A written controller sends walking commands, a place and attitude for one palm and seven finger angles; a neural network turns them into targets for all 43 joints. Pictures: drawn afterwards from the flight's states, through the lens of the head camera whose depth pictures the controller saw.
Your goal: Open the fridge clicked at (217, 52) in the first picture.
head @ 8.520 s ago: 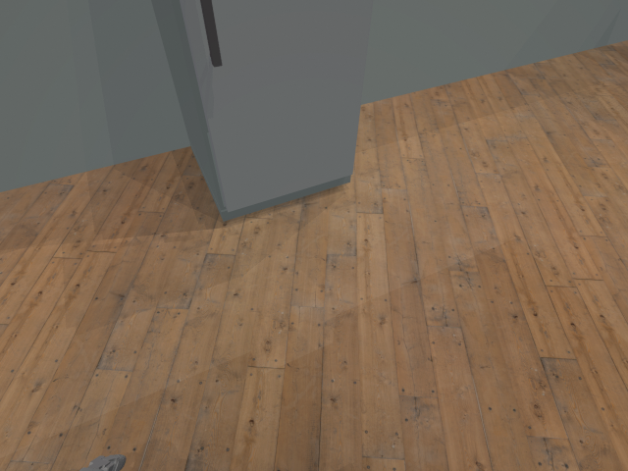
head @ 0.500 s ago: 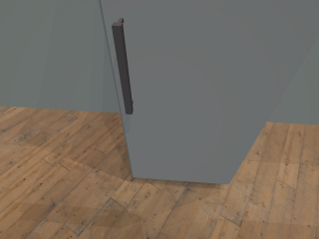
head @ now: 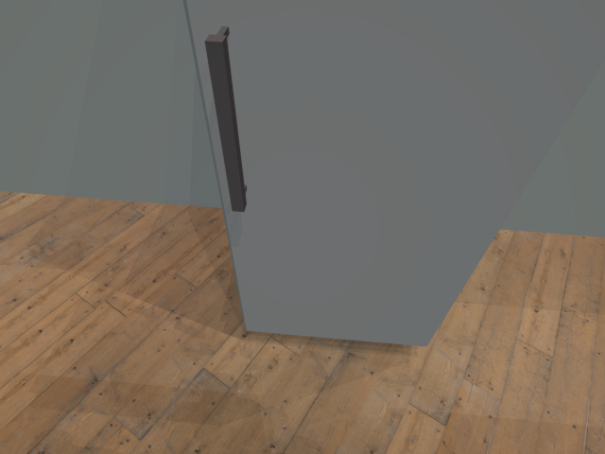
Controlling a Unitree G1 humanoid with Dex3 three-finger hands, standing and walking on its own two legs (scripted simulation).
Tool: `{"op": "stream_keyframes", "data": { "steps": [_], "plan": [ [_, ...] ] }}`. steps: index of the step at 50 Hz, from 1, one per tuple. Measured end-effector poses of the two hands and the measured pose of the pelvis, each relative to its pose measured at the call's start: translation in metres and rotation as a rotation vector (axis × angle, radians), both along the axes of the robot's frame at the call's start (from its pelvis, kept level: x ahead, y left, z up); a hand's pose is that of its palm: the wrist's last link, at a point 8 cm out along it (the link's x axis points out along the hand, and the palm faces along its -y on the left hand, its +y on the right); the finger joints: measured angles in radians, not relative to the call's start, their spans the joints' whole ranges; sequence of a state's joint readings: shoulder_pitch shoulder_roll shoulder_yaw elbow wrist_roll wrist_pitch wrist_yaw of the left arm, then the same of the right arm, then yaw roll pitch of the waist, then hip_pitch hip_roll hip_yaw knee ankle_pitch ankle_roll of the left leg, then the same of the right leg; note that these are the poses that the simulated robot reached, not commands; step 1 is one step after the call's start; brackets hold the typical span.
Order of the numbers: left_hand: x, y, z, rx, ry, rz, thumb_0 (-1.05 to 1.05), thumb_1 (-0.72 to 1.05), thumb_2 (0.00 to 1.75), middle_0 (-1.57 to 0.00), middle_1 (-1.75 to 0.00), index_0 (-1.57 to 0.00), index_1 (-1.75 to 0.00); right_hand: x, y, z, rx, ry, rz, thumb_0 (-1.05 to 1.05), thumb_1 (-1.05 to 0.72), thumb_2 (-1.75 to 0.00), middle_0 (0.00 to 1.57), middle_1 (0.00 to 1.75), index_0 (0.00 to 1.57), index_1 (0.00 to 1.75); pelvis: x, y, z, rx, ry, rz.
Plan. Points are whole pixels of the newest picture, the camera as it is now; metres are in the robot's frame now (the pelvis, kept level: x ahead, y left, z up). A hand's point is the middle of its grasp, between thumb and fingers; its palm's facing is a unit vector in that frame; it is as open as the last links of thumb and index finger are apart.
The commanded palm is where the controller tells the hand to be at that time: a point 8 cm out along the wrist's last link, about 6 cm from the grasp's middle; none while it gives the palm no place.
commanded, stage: look again from close up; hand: left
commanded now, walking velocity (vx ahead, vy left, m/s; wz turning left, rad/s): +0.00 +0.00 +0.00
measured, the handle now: (232, 131) +0.59 +0.17 +0.12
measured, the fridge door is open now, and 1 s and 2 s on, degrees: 0 0 0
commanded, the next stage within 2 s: shuffle to correct the standing spot in 1.48 s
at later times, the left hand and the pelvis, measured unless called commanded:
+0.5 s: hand out of the picture -0.02 +0.15 -0.18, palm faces +0.07 -0.99 -0.16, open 7.4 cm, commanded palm none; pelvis +0.00 -0.01 +0.00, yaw +0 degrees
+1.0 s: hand out of the picture -0.02 +0.16 -0.18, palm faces +0.08 -0.98 -0.15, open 7.4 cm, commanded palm none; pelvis -0.01 +0.00 +0.00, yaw +0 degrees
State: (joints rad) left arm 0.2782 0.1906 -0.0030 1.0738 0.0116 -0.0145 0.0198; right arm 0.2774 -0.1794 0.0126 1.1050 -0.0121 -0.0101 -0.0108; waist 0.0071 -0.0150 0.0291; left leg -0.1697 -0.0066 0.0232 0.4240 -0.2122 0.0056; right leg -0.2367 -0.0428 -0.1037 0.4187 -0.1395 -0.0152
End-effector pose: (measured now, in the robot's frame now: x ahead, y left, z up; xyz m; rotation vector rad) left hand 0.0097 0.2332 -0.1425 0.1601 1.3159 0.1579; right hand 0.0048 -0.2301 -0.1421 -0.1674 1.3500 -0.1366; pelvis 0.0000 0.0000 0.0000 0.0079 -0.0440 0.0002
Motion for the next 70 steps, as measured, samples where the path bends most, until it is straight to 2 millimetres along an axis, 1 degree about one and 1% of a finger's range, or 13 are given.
{"op": "stream_keyframes", "data": {
  "steps": [16,24,32,41,48,58,70],
  "plan": [
    [-0.024,-0.022,-0.005,-0.033,0.042,0.037,0.0,0.91,0.9,-0.2,-0.3,-0.19,-0.3,-0.019,0.014,-0.005,0.039,0.037,-0.022,0.01,-0.91,-0.9,0.19,0.3,0.2,0.3,-0.002,-0.005,-0.001,0.001,0.001,0.002],
    [-0.036,-0.03,-0.008,-0.05,0.06,0.056,0.0,0.91,0.9,-0.2,-0.3,-0.19,-0.3,-0.027,0.018,-0.006,0.047,0.049,-0.031,0.01,-0.91,-0.9,0.19,0.3,0.2,0.3,-0.004,-0.006,-0.002,0.001,0.004,0.004],
    [-0.043,-0.034,-0.01,-0.06,0.072,0.067,0.0,0.91,0.9,-0.2,-0.3,-0.19,-0.3,-0.035,0.02,-0.006,0.045,0.065,-0.038,0.0,-0.91,-0.9,0.19,0.3,0.2,0.3,-0.007,-0.007,-0.003,-0.001,0.009,0.005],
    [-0.045,-0.031,-0.012,-0.064,0.072,0.074,0.0,0.91,0.9,-0.19,-0.3,-0.19,-0.3,-0.042,0.024,-0.005,0.041,0.078,-0.043,0.0,-0.91,-0.9,0.19,0.3,0.2,0.3,-0.007,-0.004,-0.004,-0.004,0.015,0.008],
    [-0.043,-0.028,-0.011,-0.061,0.07,0.074,0.0,0.91,0.9,-0.19,-0.3,-0.19,-0.3,-0.038,0.027,-0.005,0.046,0.074,-0.04,0.01,-0.91,-0.9,0.19,0.3,0.2,0.3,-0.006,-0.002,-0.004,-0.003,0.019,0.009],
    [-0.039,-0.027,-0.008,-0.055,0.075,0.074,0.0,0.91,0.9,-0.19,-0.3,-0.19,-0.3,-0.025,0.029,-0.006,0.053,0.054,-0.033,0.0,-0.91,-0.9,0.19,0.3,0.2,0.3,-0.001,0.0,-0.003,-0.001,0.023,0.006],
    [-0.028,-0.03,-0.007,-0.054,0.073,0.066,0.0,0.91,0.9,-0.19,-0.3,-0.19,-0.3,-0.013,0.022,-0.006,0.046,0.048,-0.028,0.01,-0.91,-0.9,0.19,0.3,0.2,0.3,0.006,-0.003,-0.002,0.0,0.024,0.004]
  ]
}}
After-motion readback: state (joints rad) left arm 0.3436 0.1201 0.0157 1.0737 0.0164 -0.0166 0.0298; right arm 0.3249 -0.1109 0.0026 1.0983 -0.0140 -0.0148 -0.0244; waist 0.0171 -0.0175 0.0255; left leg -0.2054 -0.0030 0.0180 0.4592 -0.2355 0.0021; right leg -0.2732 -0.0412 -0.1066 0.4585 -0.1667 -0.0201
